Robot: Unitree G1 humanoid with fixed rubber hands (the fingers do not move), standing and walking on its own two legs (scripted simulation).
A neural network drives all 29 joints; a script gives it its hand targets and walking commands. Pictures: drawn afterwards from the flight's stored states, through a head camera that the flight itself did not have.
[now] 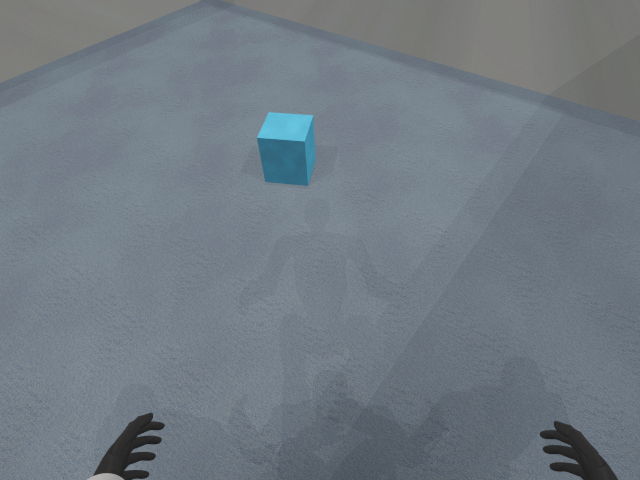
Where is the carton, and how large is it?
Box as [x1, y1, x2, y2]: [257, 112, 315, 185]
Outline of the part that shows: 269,112 257,136 265,181 307,185 315,159 312,115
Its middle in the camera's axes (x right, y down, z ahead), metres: -0.15 -0.44 +1.81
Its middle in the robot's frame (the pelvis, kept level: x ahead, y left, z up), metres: +1.55 +0.24 -0.63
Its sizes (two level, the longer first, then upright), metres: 0.210 0.200 0.250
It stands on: the floor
